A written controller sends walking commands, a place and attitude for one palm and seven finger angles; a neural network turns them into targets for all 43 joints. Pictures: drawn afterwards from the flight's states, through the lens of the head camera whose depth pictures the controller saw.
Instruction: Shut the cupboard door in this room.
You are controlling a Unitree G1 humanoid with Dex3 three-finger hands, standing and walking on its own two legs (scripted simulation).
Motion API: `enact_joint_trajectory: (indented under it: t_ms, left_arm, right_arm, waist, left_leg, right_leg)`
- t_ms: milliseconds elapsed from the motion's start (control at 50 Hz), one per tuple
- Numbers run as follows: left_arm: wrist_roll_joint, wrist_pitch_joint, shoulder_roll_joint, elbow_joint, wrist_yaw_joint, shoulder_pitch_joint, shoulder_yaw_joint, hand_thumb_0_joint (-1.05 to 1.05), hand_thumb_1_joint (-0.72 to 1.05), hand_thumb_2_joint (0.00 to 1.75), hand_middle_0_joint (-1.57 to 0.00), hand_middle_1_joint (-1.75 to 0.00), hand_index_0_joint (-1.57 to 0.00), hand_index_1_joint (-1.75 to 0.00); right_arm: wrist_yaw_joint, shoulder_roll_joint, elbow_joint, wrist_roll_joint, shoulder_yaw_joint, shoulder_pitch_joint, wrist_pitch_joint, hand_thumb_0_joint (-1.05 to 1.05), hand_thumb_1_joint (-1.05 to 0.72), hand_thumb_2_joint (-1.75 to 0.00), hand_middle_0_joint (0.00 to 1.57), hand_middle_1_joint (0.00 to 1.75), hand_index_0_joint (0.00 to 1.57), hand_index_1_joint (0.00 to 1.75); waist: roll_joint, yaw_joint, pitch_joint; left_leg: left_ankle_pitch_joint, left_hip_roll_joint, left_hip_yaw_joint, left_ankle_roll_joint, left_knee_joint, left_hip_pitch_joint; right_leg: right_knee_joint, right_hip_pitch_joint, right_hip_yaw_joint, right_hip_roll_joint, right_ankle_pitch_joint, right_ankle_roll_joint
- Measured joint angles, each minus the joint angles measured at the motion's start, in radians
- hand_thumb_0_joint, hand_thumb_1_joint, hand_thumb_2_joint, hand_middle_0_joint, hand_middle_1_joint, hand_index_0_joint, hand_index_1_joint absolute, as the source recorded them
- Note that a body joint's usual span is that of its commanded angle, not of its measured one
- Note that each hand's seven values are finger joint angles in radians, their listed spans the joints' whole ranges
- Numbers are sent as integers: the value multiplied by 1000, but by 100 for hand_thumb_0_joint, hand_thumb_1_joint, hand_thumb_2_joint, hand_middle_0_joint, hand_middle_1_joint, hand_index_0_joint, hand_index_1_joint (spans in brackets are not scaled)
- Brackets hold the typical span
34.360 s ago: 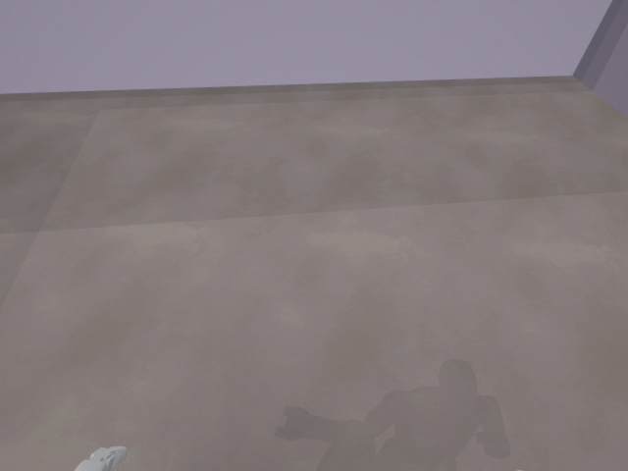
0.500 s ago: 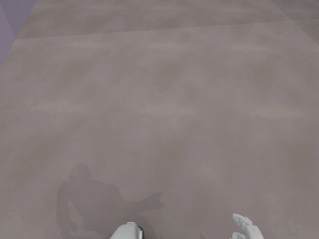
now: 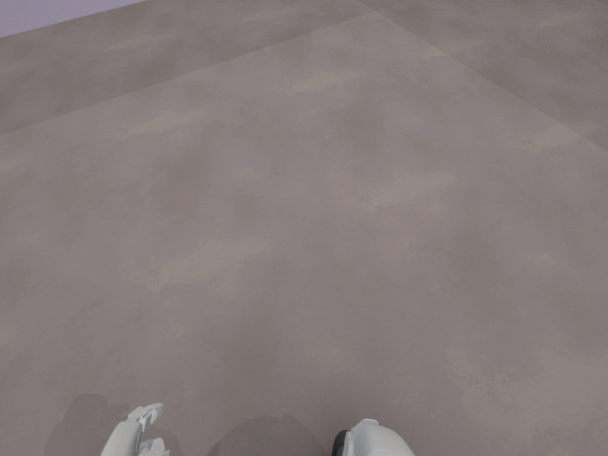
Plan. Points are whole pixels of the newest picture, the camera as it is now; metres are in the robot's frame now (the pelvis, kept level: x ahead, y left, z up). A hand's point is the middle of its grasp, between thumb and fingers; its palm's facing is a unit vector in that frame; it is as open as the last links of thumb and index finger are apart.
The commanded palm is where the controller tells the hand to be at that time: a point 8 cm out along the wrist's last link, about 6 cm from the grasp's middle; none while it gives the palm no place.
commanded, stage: turn to face it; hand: left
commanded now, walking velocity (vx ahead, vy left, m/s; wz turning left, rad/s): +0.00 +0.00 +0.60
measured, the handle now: out of the picture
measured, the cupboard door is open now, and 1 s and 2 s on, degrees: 81 81 81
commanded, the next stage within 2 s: none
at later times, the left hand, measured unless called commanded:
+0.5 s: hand out of the picture +0.11 +0.23 -0.16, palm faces +0.22 -0.96 -0.14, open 7.3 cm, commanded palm none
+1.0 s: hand out of the picture +0.09 +0.21 -0.12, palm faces +0.46 -0.85 -0.27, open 7.3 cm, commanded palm none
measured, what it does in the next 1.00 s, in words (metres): steps on the spot, turning left: left foot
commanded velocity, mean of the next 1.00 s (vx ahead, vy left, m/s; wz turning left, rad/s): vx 0.00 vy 0.00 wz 0.60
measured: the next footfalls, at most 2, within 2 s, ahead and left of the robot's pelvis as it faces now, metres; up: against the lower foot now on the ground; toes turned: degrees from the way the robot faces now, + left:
left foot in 0.40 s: +0.11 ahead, +0.13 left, +0.00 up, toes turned +17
right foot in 1.02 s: +0.14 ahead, -0.12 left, +0.00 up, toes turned +29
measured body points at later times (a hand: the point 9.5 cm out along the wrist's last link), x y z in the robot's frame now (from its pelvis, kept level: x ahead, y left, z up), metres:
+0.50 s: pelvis +0.06 +0.04 +0.02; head +0.08 +0.08 +0.47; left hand +0.10 +0.28 -0.15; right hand +0.12 -0.19 -0.12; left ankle +0.07 +0.12 -0.71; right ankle +0.07 -0.10 -0.65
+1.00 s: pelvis +0.06 -0.03 +0.02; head +0.10 -0.02 +0.47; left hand +0.07 +0.26 -0.10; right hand +0.22 -0.25 -0.13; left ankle +0.07 +0.12 -0.71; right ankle +0.10 -0.15 -0.70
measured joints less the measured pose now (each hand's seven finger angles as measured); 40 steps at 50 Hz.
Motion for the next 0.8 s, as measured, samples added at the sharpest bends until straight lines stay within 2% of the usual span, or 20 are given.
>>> enact_joint_trajectory:
  t_ms: [40,60,120,220,320,380,400,440,460,500,560,680,800]
  left_arm:
    - [-11,-8,-3,4,15,-14,-9,0,91,90,-20,-30,-20,-30]
    - [-13,-5,-8,9,21,-17,-14,0,91,90,-20,-30,-20,-30]
    - [-11,7,-32,29,40,-10,-32,0,91,90,-20,-30,-20,-30]
    - [-2,20,-77,65,48,4,-60,0,91,90,-20,-30,-20,-30]
    - [-1,28,-104,64,50,1,-62,0,90,90,-21,-30,-21,-30]
    - [-4,31,-104,60,53,9,-55,0,90,90,-21,-30,-21,-30]
    - [-6,35,-101,59,53,15,-50,0,90,90,-21,-30,-21,-30]
    - [-11,54,-85,64,56,31,-35,0,90,90,-21,-30,-21,-30]
    - [-10,65,-75,69,58,40,-27,0,91,90,-21,-30,-21,-30]
    - [-5,80,-55,86,56,48,-13,0,91,90,-21,-30,-21,-30]
    - [-4,83,-27,99,54,57,2,0,91,90,-20,-30,-20,-30]
    - [-7,85,23,104,62,70,16,0,91,90,-20,-30,-20,-30]
    - [-11,93,29,90,62,38,11,0,91,90,-20,-30,-20,-30]
  right_arm:
    - [-8,-6,-10,10,5,-41,22,1,-91,-90,20,30,20,30]
    - [-11,-6,-16,11,8,-61,25,1,-91,-90,20,30,20,30]
    - [-12,-3,-35,2,22,-108,25,1,-91,-90,20,30,20,30]
    - [-7,34,-48,1,46,-111,26,1,-91,-90,20,30,19,30]
    - [1,80,-21,3,53,-85,44,1,-92,-90,20,30,20,30]
    - [9,86,-20,4,49,-70,44,1,-92,-90,20,30,20,30]
    - [11,86,-22,2,46,-65,40,1,-92,-90,20,30,20,30]
    - [11,92,-27,-6,43,-69,35,1,-92,-90,20,30,20,30]
    - [8,94,-31,-10,42,-72,32,1,-92,-90,20,30,20,30]
    - [-1,98,-39,-11,41,-74,25,1,-91,-90,20,30,20,30]
    - [-10,97,-44,-7,42,-78,15,1,-91,-90,20,30,20,30]
    - [-12,84,-47,-1,34,-89,11,1,-90,-90,20,30,20,30]
    - [-6,56,-56,-4,20,-107,23,1,-90,-90,20,30,20,30]
  waist:
    - [7,-9,29]
    - [11,-12,36]
    - [28,-16,22]
    - [41,-31,-48]
    - [8,-15,-84]
    - [-14,-6,-86]
    - [-23,-5,-86]
    - [-43,2,-81]
    - [-45,2,-77]
    - [-43,0,-69]
    - [-33,7,-55]
    - [-25,16,-50]
    - [-17,3,-53]
  left_leg:
    - [-36,-46,-142,7,282,-136]
    - [-16,-66,-182,11,365,-191]
    - [85,-93,-235,21,424,-317]
    - [145,-116,-247,27,194,-354]
    - [109,-134,-206,29,8,-286]
    - [164,-142,-180,35,-138,-218]
    - [194,-154,-182,66,-177,-206]
    - [180,-178,-182,131,-166,-219]
    - [178,-185,-183,149,-177,-217]
    - [205,-200,-196,160,-232,-208]
    - [268,-221,-220,164,-332,-187]
    - [334,-250,-275,166,-433,-166]
    - [358,-275,-343,152,-440,-175]
  right_leg:
    - [36,12,11,15,-66,-28]
    - [22,32,15,21,-77,-31]
    - [-59,91,20,39,-52,-13]
    - [-155,174,-15,36,-42,-12]
    - [-162,224,-81,5,-73,9]
    - [-107,219,-124,-28,-114,33]
    - [-69,205,-133,-46,-136,44]
    - [64,147,-81,-53,-273,75]
    - [153,112,-43,-44,-313,83]
    - [309,49,20,-28,-306,95]
    - [430,-6,85,-20,-240,117]
    - [442,-12,148,-27,-203,156]
    - [342,30,163,-22,-237,168]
